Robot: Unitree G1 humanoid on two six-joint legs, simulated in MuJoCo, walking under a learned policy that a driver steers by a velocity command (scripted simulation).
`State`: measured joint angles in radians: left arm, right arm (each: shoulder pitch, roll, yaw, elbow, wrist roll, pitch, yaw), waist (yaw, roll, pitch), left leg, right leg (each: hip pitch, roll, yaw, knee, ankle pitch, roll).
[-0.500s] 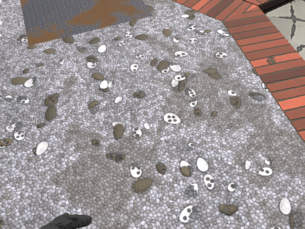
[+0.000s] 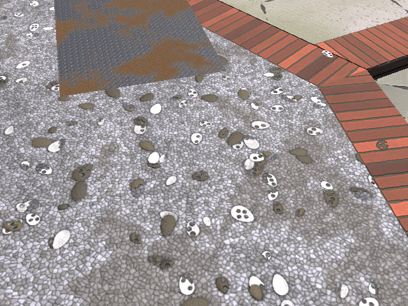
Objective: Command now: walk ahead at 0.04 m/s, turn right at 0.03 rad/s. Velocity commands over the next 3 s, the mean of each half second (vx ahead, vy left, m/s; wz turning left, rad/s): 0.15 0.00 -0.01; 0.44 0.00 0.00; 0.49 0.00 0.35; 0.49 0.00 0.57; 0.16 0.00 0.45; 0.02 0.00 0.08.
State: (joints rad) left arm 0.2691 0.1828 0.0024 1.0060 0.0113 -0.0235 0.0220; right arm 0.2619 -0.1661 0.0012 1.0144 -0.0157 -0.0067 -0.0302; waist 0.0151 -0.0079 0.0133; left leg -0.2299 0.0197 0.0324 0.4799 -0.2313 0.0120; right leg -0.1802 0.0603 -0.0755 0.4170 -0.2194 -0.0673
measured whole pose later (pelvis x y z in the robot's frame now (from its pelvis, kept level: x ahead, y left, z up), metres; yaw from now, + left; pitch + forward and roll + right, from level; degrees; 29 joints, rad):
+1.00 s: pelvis +0.29 +0.02 -0.02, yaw +0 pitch -1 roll +0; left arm 0.42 0.17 0.03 1.10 0.01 -0.08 0.00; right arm 0.10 -0.20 -0.06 0.95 -0.02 -0.07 0.01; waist 0.03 -0.02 0.07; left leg -0.39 -0.05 0.14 0.57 -0.18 0.12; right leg -0.19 0.02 0.00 1.14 -0.40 -0.09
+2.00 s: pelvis +0.80 +0.10 -0.02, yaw +31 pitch +1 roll -1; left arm 0.41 0.22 0.06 0.96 0.02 -0.06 0.02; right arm 0.01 -0.23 -0.05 0.74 -0.06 -0.03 0.06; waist 0.05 0.00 0.07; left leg -0.47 -0.03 0.11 0.58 -0.13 0.15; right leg 0.01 -0.11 -0.31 0.60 -0.45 0.03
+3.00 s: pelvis +0.95 +0.18 +0.00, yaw +45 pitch -2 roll +0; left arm 0.20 0.24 0.01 0.92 0.01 0.01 0.02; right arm 0.24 -0.24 -0.01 1.01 -0.01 0.01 -0.03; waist 0.01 -0.01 0.04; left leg -0.11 -0.03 -0.08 0.40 -0.26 0.01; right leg -0.19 0.02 -0.01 0.40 -0.18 -0.02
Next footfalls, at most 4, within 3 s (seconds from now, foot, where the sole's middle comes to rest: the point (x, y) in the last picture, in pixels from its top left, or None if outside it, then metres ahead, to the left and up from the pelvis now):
0.92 left None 0.42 0.08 -0.78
1.46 right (232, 251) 0.73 -0.08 -0.78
1.98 left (153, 211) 0.89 0.22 -0.78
2.60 right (174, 175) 1.07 0.15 -0.78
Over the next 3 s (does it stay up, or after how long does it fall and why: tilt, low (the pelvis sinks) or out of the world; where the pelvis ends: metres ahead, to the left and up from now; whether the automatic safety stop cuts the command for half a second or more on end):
stays up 0.95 0.18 0.00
